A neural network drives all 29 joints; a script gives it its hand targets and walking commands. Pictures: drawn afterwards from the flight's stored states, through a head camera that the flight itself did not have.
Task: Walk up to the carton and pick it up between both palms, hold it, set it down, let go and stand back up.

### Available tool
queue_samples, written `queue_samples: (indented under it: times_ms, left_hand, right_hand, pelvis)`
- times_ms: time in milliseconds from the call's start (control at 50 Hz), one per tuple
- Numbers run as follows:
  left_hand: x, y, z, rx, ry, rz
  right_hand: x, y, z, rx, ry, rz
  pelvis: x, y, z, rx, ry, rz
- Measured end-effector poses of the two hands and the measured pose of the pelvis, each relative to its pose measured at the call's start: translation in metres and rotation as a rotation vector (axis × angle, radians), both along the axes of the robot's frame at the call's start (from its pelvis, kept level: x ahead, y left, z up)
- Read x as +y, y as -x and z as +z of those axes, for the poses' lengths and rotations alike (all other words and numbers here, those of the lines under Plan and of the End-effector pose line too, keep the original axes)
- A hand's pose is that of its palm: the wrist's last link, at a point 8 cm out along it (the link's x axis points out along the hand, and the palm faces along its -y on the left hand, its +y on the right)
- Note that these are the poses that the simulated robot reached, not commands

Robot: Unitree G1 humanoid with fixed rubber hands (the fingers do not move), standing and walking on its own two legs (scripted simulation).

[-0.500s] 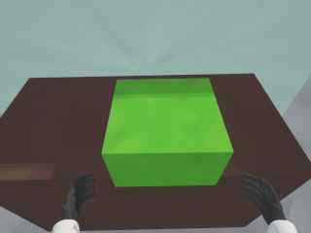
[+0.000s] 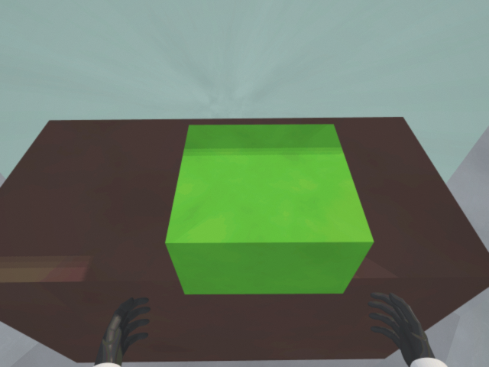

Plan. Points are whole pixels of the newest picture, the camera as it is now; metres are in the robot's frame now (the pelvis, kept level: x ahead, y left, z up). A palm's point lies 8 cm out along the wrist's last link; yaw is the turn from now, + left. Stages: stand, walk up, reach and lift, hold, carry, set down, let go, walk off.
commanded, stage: set down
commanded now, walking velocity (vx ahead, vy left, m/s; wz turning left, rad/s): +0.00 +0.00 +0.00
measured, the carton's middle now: (262, 205) +0.41 +0.00 +0.00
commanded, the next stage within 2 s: let go in 0.56 s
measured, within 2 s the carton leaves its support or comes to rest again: neither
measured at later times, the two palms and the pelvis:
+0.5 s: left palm out of the picture +0.14 +0.23 -0.08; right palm out of the picture +0.15 -0.22 -0.08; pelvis -0.01 +0.00 +0.00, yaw -1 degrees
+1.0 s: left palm (134, 352) +0.16 +0.22 -0.08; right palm out of the picture +0.15 -0.24 -0.08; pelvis +0.00 +0.00 +0.00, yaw +0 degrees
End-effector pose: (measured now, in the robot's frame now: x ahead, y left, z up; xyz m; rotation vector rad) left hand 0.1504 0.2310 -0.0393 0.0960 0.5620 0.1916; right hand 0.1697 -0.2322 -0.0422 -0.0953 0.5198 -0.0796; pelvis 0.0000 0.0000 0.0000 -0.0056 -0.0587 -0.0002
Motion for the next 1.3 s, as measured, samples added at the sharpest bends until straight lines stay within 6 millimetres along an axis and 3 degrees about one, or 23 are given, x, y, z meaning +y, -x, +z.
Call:
queue_samples:
  times_ms: [140, 280, 660, 880, 1100, 1180, 1300]
  left_hand:
    - [0.0, 0.0, -0.01, 0.075, 0.001, -0.009]
    - [-0.004, 0.003, -0.023, 0.15, 0.0, -0.023]
    - [0.0, 0.009, -0.045, 0.309, -0.023, -0.057]
    - [-0.011, -0.013, -0.042, 0.268, -0.026, -0.093]
    - [-0.014, -0.011, -0.046, 0.277, -0.023, -0.094]
    - [-0.002, 0.002, -0.053, 0.273, -0.058, -0.094]
    - [0.022, 0.055, -0.076, 0.4, -0.048, 0.002]
  right_hand:
    - [-0.007, 0.013, -0.007, 0.064, 0.035, -0.002]
    - [0.0, 0.023, -0.018, 0.125, 0.044, 0.008]
    - [0.012, 0.021, -0.046, 0.215, 0.072, 0.021]
    - [0.0, 0.022, -0.045, 0.211, 0.097, 0.005]
    - [-0.003, 0.019, -0.041, 0.199, 0.102, -0.001]
    - [-0.007, 0.034, -0.059, 0.367, 0.125, 0.01]
    - [-0.015, 0.077, -0.081, 0.572, 0.136, 0.009]
  pelvis:
    - [-0.001, 0.004, 0.0, 0.002, -0.004, -0.007]
    - [-0.002, 0.007, 0.0, 0.007, -0.006, -0.014]
    - [-0.001, 0.004, -0.002, 0.002, -0.002, -0.003]
    - [-0.003, 0.002, -0.003, -0.007, -0.002, -0.003]
    - [-0.004, 0.0, -0.004, -0.008, -0.001, -0.006]
    - [-0.004, 0.001, -0.007, 0.031, 0.006, 0.026]
    - [-0.003, 0.002, -0.011, 0.058, 0.01, 0.065]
